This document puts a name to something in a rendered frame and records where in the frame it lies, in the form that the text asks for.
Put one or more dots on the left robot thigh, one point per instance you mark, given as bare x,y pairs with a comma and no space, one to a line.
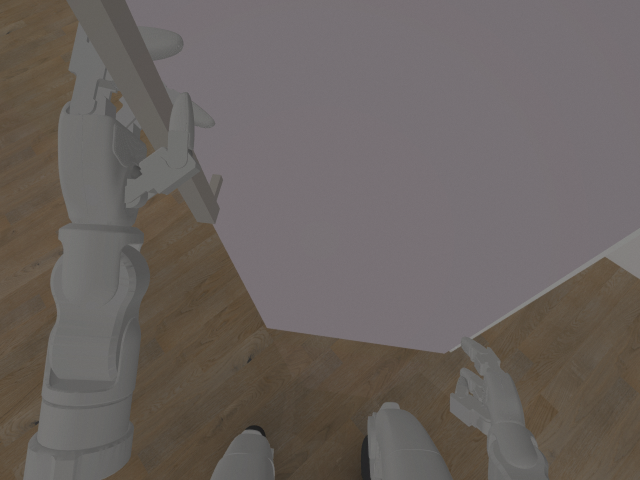
248,457

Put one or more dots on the robot left hand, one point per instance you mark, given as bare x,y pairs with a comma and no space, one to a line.
98,147

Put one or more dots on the robot left forearm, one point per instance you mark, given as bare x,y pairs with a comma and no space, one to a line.
84,432

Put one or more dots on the robot right forearm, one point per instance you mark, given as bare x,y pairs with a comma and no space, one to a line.
514,455

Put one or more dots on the fridge door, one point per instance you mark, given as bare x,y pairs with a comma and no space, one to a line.
407,172

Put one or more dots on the robot right hand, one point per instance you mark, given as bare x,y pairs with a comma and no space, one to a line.
495,398

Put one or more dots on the handle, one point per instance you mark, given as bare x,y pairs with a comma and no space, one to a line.
115,36

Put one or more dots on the robot left foot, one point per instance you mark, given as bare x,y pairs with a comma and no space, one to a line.
258,428

